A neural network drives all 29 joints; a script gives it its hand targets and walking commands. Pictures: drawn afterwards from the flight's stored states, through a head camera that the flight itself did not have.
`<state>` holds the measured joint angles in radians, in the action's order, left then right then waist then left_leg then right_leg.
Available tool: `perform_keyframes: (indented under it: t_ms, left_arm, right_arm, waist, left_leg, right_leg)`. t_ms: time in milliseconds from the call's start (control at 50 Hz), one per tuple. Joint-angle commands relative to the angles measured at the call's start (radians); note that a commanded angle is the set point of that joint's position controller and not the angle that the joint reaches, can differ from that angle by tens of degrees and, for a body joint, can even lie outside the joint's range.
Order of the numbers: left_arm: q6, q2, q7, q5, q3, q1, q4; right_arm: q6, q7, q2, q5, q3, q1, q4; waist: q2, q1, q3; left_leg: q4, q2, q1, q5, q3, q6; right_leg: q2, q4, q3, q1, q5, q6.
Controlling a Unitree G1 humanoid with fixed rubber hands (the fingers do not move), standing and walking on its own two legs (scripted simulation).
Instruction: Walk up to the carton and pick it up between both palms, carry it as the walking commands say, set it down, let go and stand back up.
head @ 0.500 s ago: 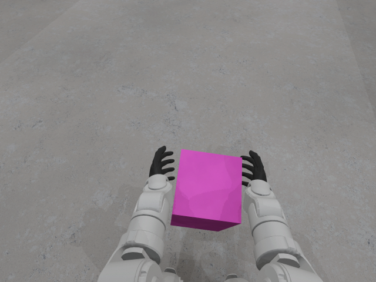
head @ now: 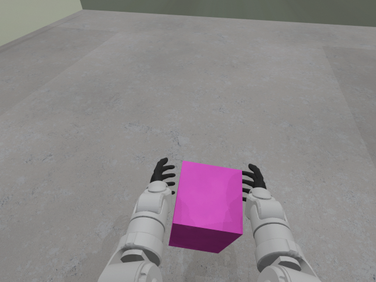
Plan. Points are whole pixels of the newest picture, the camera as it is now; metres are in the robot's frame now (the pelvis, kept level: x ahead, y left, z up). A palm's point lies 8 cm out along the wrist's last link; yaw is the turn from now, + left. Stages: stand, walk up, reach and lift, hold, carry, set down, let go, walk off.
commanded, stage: reach and lift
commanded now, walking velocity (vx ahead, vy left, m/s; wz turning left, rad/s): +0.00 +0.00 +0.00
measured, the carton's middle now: (202, 211) +0.33 +0.00 -0.08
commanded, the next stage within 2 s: hold in 1.68 s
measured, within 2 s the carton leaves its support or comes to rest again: neither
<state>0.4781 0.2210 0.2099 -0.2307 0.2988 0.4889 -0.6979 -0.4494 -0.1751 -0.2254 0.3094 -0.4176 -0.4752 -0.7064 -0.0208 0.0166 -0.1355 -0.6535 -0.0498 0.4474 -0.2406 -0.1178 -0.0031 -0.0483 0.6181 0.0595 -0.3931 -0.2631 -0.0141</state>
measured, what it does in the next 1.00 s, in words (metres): stands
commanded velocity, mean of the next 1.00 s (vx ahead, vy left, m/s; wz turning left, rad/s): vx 0.00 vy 0.00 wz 0.00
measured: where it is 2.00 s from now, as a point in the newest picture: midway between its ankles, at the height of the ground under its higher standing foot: outside the picture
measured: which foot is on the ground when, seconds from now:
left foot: down 0.00-1.00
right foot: down 0.00-1.00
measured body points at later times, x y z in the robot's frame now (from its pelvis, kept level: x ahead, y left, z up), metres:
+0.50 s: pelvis +0.01 -0.01 +0.01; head -0.08 -0.01 +0.45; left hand +0.33 +0.10 +0.06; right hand +0.32 -0.13 +0.06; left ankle +0.06 +0.11 -0.72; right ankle +0.04 -0.13 -0.72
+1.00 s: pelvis +0.00 -0.01 +0.01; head -0.07 -0.01 +0.45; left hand +0.33 +0.11 +0.06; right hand +0.33 -0.13 +0.07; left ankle +0.06 +0.11 -0.72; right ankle +0.04 -0.13 -0.72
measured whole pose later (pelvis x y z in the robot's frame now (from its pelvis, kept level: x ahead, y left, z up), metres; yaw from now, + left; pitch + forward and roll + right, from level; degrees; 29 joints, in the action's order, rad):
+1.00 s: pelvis +0.00 -0.01 +0.01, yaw +0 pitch -5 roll -1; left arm 0.70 0.20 0.21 -0.23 0.29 0.50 -0.63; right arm -0.68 -0.23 -0.23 0.31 -0.33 -0.53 -0.65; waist -0.02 0.02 -0.11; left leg -0.53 -0.05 0.24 -0.21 -0.12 0.00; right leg -0.04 0.52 0.06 -0.20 -0.24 -0.01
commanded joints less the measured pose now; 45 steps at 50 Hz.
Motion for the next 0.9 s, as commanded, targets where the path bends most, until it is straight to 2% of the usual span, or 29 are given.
perform_keyframes:
  t_ms: [0, 20, 60, 100, 120, 140, 180, 200, 220, 260, 280, 340, 360, 400, 440, 460, 480, 520, 540, 620, 640, 660, 680, 720, 760, 780, 820, 840, 880]
  left_arm:
    - [0.005, 1.153, -0.364, 0.166, -0.535, 0.644, 0.009]
    - [0.008, 1.166, -0.369, 0.204, -0.558, 0.700, 0.049]
    - [0.036, 1.118, -0.366, 0.143, -0.480, 0.735, 0.007]
    - [0.050, 1.144, -0.385, 0.194, -0.508, 0.746, 0.014]
    - [0.049, 1.120, -0.384, 0.182, -0.479, 0.728, 0.005]
    - [0.053, 1.092, -0.379, 0.159, -0.448, 0.742, -0.007]
    - [0.064, 1.144, -0.388, 0.202, -0.507, 0.802, 0.071]
    - [0.078, 1.051, -0.379, 0.190, -0.449, 0.768, 0.061]
    - [0.085, 1.124, -0.391, 0.207, -0.495, 0.795, 0.076]
    - [0.096, 1.121, -0.388, 0.238, -0.537, 0.769, 0.122]
    - [0.110, 1.116, -0.375, 0.222, -0.489, 0.768, 0.115]
    - [0.128, 1.119, -0.387, 0.218, -0.480, 0.711, 0.074]
    - [0.130, 1.093, -0.382, 0.201, -0.428, 0.726, 0.038]
    - [0.140, 1.096, -0.376, 0.188, -0.417, 0.745, 0.056]
    - [0.151, 1.093, -0.381, 0.208, -0.410, 0.738, 0.064]
    - [0.134, 1.077, -0.370, 0.209, -0.394, 0.801, 0.118]
    - [0.141, 1.098, -0.374, 0.204, -0.417, 0.788, 0.103]
    - [0.139, 1.081, -0.361, 0.216, -0.388, 0.808, 0.090]
    - [0.147, 1.082, -0.360, 0.197, -0.399, 0.802, 0.091]
    - [0.149, 1.123, -0.357, 0.214, -0.399, 0.784, 0.095]
    - [0.140, 1.085, -0.357, 0.205, -0.368, 0.800, 0.097]
    - [0.146, 1.131, -0.352, 0.208, -0.398, 0.822, 0.084]
    - [0.144, 1.140, -0.357, 0.237, -0.423, 0.864, 0.130]
    - [0.148, 1.121, -0.350, 0.202, -0.390, 0.781, 0.122]
    - [0.156, 1.110, -0.342, 0.226, -0.418, 0.800, 0.156]
    - [0.158, 1.070, -0.340, 0.195, -0.389, 0.807, 0.180]
    - [0.151, 1.113, -0.343, 0.222, -0.410, 0.795, 0.156]
    - [0.161, 1.131, -0.344, 0.228, -0.448, 0.763, 0.147]
    - [0.171, 1.124, -0.340, 0.221, -0.428, 0.781, 0.123]
  right_arm:
    - [-0.027, 0.288, -1.120, -0.209, 0.529, -0.663, 0.114]
    - [-0.037, 0.284, -1.122, -0.228, 0.571, -0.676, 0.156]
    - [-0.077, 0.292, -1.118, -0.166, 0.437, -0.597, -0.042]
    - [-0.088, 0.280, -1.137, -0.193, 0.485, -0.682, 0.082]
    - [-0.084, 0.280, -1.177, -0.220, 0.527, -0.768, 0.125]
    - [-0.096, 0.286, -1.133, -0.193, 0.459, -0.700, 0.038]
    - [-0.102, 0.286, -1.186, -0.254, 0.531, -0.765, 0.126]
    - [-0.134, 0.279, -1.160, -0.232, 0.478, -0.697, 0.050]
    - [-0.132, 0.280, -1.184, -0.234, 0.492, -0.686, 0.070]
    - [-0.143, 0.278, -1.217, -0.270, 0.574, -0.667, 0.152]
    - [-0.168, 0.281, -1.192, -0.265, 0.538, -0.661, 0.099]
    - [-0.175, 0.274, -1.196, -0.251, 0.542, -0.633, 0.149]
    - [-0.177, 0.274, -1.178, -0.246, 0.514, -0.685, 0.113]
    - [-0.186, 0.276, -1.166, -0.234, 0.473, -0.693, 0.091]
    - [-0.192, 0.273, -1.196, -0.281, 0.534, -0.742, 0.144]
    - [-0.192, 0.280, -1.194, -0.261, 0.513, -0.760, 0.120]
    - [-0.195, 0.282, -1.163, -0.256, 0.487, -0.716, 0.128]
    - [-0.188, 0.293, -1.171, -0.280, 0.520, -0.793, 0.130]
    - [-0.200, 0.292, -1.178, -0.274, 0.498, -0.730, 0.092]
    - [-0.195, 0.297, -1.161, -0.277, 0.532, -0.768, 0.139]
    - [-0.196, 0.302, -1.178, -0.290, 0.530, -0.846, 0.161]
    - [-0.180, 0.300, -1.173, -0.310, 0.539, -0.855, 0.170]
    - [-0.193, 0.304, -1.159, -0.285, 0.510, -0.732, 0.076]
    - [-0.197, 0.300, -1.164, -0.271, 0.513, -0.764, 0.138]
    - [-0.207, 0.300, -1.164, -0.269, 0.506, -0.723, 0.117]
    - [-0.213, 0.304, -1.168, -0.255, 0.474, -0.665, 0.074]
    - [-0.200, 0.313, -1.154, -0.283, 0.500, -0.754, 0.131]
    - [-0.199, 0.307, -1.149, -0.289, 0.522, -0.718, 0.147]
    - [-0.210, 0.315, -1.144, -0.264, 0.507, -0.712, 0.115]
  waist:
    - [0.003, 0.064, -0.360]
    - [0.021, 0.067, -0.332]
    - [-0.035, 0.094, -0.198]
    - [0.035, 0.090, -0.227]
    - [0.085, 0.045, -0.271]
    - [0.052, 0.059, -0.185]
    - [0.023, 0.063, -0.300]
    - [0.043, 0.019, -0.132]
    - [0.025, 0.073, -0.260]
    - [0.038, 0.034, -0.294]
    - [0.029, 0.016, -0.210]
    - [0.072, 0.046, -0.223]
    - [0.055, 0.012, -0.161]
    - [0.029, 0.040, -0.102]
    - [0.012, -0.016, -0.149]
    - [0.094, -0.034, -0.172]
    - [0.033, 0.011, -0.193]
    - [0.044, -0.033, -0.195]
    - [-0.012, -0.029, -0.139]
    - [0.069, -0.032, -0.198]
    - [0.078, -0.072, -0.168]
    - [-0.010, -0.053, -0.176]
    - [0.019, -0.005, -0.197]
    - [0.040, -0.048, -0.248]
    - [0.050, -0.030, -0.216]
    - [-0.009, -0.042, -0.243]
    - [0.043, -0.025, -0.259]
    - [-0.006, -0.034, -0.261]
    - [0.022, -0.039, -0.227]
  left_leg:
    - [0.135, -0.033, -0.343, 0.245, 0.033, -0.011]
    - [0.145, -0.027, -0.371, 0.214, 0.031, -0.004]
    - [0.195, -0.020, -0.286, -0.014, 0.039, -0.005]
    - [0.199, -0.029, -0.324, 0.041, 0.053, -0.005]
    - [0.199, -0.035, -0.334, 0.057, 0.054, 0.007]
    - [0.194, -0.029, -0.325, 0.034, 0.053, 0.004]
    - [0.199, -0.036, -0.406, 0.052, 0.061, 0.002]
    - [0.208, -0.032, -0.323, 0.076, 0.064, 0.004]
    - [0.202, -0.037, -0.416, 0.094, 0.067, 0.001]
    - [0.206, -0.033, -0.448, 0.181, 0.064, -0.004]
    - [0.219, -0.027, -0.413, 0.144, 0.054, -0.007]
    - [0.223, -0.034, -0.442, 0.178, 0.055, -0.009]
    - [0.229, -0.035, -0.395, 0.101, 0.063, -0.005]
    - [0.243, -0.025, -0.394, 0.058, 0.065, -0.002]
    - [0.245, -0.038, -0.363, 0.075, 0.082, 0.003]
    - [0.239, -0.032, -0.356, 0.108, 0.071, 0.010]
    - [0.229, -0.035, -0.434, 0.150, 0.067, -0.005]
    - [0.225, -0.032, -0.373, 0.110, 0.073, -0.006]
    - [0.233, -0.038, -0.386, 0.077, 0.081, -0.010]
    - [0.213, -0.035, -0.419, 0.111, 0.078, -0.003]
    - [0.217, -0.028, -0.382, 0.083, 0.080, 0.004]
    - [0.219, -0.034, -0.357, 0.040, 0.079, 0.002]
    - [0.218, -0.019, -0.422, 0.069, 0.066, -0.002]
    - [0.205, -0.039, -0.443, 0.172, 0.073, -0.006]
    - [0.207, -0.033, -0.452, 0.204, 0.068, -0.006]
    - [0.216, -0.029, -0.426, 0.191, 0.065, -0.015]
    - [0.209, -0.026, -0.449, 0.214, 0.063, -0.012]
    - [0.205, -0.035, -0.464, 0.244, 0.063, -0.021]
    - [0.226, -0.029, -0.445, 0.166, 0.063, -0.023]
  right_leg:
    - [-0.037, -0.116, -0.004, 0.253, 0.281, 0.002]
    - [-0.036, -0.122, -0.009, 0.238, 0.246, -0.009]
    - [-0.029, -0.142, -0.015, 0.224, 0.072, 0.012]
    - [-0.033, -0.167, -0.020, 0.265, 0.120, -0.003]
    - [-0.032, -0.178, -0.017, 0.300, 0.115, -0.016]
    - [-0.030, -0.175, -0.017, 0.210, 0.098, -0.012]
    - [-0.032, -0.189, -0.021, 0.253, 0.076, -0.011]
    - [-0.017, -0.205, 0.005, 0.243, 0.120, -0.006]
    - [-0.024, -0.202, -0.011, 0.264, 0.131, -0.014]
    - [-0.033, -0.195, -0.004, 0.301, 0.207, -0.014]
    - [-0.029, -0.193, -0.007, 0.273, 0.178, -0.017]
    - [-0.032, -0.220, -0.007, 0.289, 0.214, -0.014]
    - [-0.029, -0.226, 0.000, 0.284, 0.130, -0.010]
    - [-0.021, -0.229, -0.002, 0.266, 0.099, -0.004]
    - [-0.010, -0.227, 0.012, 0.341, 0.124, -0.013]
    - [-0.017, -0.220, 0.017, 0.336, 0.143, -0.016]
    - [-0.020, -0.223, 0.010, 0.280, 0.173, -0.015]
    - [-0.020, -0.206, 0.015, 0.309, 0.151, -0.006]
    - [-0.019, -0.222, 0.013, 0.268, 0.092, -0.007]
    - [-0.024, -0.218, -0.006, 0.244, 0.098, -0.017]
    - [-0.019, -0.209, 0.007, 0.247, 0.064, -0.015]
    - [-0.006, -0.204, 0.020, 0.281, 0.060, -0.006]
    - [-0.008, -0.212, 0.024, 0.226, 0.071, 0.000]
    - [-0.019, -0.207, 0.011, 0.244, 0.143, -0.006]
    - [-0.025, -0.209, 0.010, 0.246, 0.170, -0.008]
    - [-0.016, -0.202, 0.022, 0.286, 0.207, 0.002]
    - [-0.028, -0.191, 0.008, 0.238, 0.193, -0.004]
    - [-0.033, -0.190, 0.001, 0.264, 0.228, -0.004]
    - [-0.034, -0.201, 0.007, 0.253, 0.144, 0.004]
